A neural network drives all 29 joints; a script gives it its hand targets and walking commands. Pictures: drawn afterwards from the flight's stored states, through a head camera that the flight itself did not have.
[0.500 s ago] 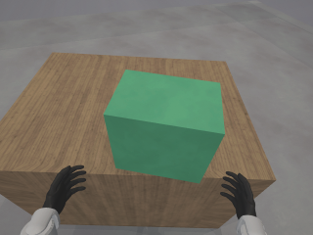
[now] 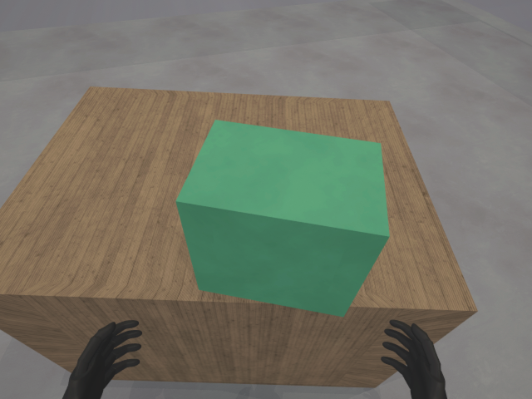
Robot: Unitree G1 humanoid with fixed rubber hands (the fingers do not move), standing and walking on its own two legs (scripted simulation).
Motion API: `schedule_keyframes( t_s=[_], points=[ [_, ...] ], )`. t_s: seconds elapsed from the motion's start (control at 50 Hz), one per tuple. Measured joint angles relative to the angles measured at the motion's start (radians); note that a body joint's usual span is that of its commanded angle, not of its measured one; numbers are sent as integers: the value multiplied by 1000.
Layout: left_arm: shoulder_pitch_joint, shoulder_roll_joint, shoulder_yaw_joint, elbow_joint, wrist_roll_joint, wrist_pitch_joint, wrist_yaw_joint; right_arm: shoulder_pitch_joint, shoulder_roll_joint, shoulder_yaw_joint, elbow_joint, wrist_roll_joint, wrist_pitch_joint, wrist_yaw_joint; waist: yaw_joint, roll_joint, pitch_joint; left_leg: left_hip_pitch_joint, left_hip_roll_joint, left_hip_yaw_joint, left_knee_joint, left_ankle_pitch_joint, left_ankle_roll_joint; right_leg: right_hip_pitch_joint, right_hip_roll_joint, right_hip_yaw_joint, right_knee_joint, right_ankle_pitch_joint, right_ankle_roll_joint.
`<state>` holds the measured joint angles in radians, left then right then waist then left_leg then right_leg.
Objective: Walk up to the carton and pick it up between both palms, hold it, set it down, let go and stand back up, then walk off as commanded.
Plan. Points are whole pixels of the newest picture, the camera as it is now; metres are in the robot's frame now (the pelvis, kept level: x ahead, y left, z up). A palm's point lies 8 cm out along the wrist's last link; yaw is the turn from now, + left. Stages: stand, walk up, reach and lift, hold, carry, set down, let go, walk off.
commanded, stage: set down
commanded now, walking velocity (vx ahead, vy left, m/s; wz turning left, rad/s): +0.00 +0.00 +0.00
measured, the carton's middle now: (282, 222) +0.41 +0.00 +0.02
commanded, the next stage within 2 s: let go in 1.06 s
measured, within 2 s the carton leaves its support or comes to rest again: neither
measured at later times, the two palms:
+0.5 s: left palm (95, 391) +0.16 +0.25 -0.05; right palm out of the picture +0.16 -0.20 -0.05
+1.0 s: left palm out of the picture +0.14 +0.22 -0.08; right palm out of the picture +0.15 -0.22 -0.08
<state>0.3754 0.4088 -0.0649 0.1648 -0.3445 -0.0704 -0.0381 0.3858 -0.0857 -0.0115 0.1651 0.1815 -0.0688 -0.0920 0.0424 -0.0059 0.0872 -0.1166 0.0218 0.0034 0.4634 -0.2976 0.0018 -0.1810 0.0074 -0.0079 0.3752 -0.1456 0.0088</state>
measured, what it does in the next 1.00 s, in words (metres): stands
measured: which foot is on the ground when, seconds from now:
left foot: down 0.00-1.00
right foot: down 0.00-1.00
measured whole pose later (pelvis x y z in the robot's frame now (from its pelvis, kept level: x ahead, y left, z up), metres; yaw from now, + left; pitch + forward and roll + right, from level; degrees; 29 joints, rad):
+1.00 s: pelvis +0.00 -0.01 +0.00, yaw +0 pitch -5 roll -1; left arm 0.21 0.27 -0.05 0.47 -0.12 0.10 0.01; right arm 0.21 -0.12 -0.03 0.60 0.01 -0.13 -0.01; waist 0.03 0.00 0.13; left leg -0.08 0.03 0.00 0.46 -0.29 -0.01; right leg -0.16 0.01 -0.01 0.41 -0.16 0.00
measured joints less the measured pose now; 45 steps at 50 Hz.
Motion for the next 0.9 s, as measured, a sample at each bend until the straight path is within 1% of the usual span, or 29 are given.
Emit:
schedule_keyframes(
  t_s=[0.14, 0.2, 0.26, 0.42, 0.52, 0.58, 0.68, 0.74, 0.82, 0.9],
  points=[
    [-20, -9, -3, 47, 38, -10, 15, -39, -9, -9, 82, -35, -31, 22, 2, -7, 18, 4, -1, 2, 0, 0, 0, 1, -1, 2, 4, -2, 0],
    [-38, -18, 0, 80, 53, -6, 12, -62, -10, -13, 126, -45, -41, 25, -2, -4, 22, 9, -1, 2, 0, -2, 0, 7, 0, 2, 4, -3, 1],
    [-46, -22, 2, 98, 67, -2, 6, -65, -8, -4, 141, -51, -49, 23, -5, -2, 21, 14, 0, 4, 0, -4, 0, 10, 1, 4, 4, -4, 2],
    [-65, -56, 20, 142, 120, 29, 5, -76, -16, 10, 216, -77, -67, 41, -8, 13, 16, 33, 3, 10, -10, -4, -1, 28, 3, 10, -7, -2, 3],
    [-66, -69, 18, 167, 128, 51, 6, -78, -23, 4, 240, -96, -71, 40, -18, 17, 20, 43, 1, 7, -10, -4, 0, 38, 2, 8, -6, -3, 4],
    [-72, -78, 14, 198, 142, 64, 11, -90, -24, -4, 267, -109, -76, 48, -21, 13, 22, 48, 1, 11, -14, -1, -1, 39, 2, 11, -4, -3, 3],
    [-102, -104, 4, 248, 172, 98, 27, -120, -35, -16, 322, -131, -62, 65, -14, 9, 34, 54, 1, 16, -16, 2, -3, 38, 2, 16, 6, -3, 1],
    [-121, -111, -4, 260, 172, 115, 39, -136, -35, -22, 343, -145, -47, 70, -9, 3, 39, 47, -1, 14, -13, 4, -3, 27, 0, 14, 18, -7, 0],
    [-139, -119, 0, 265, 182, 121, 54, -153, -30, -23, 367, -153, -52, 79, -1, -3, 43, 38, 0, 12, -11, 7, -8, 15, 1, 12, 29, -10, -4],
    [-152, -128, 9, 279, 204, 133, 59, -170, -29, -22, 408, -163, -65, 85, -1, -2, 40, 36, 5, 5, -8, 6, -13, 17, 5, 5, 28, -10, -9]
  ],
)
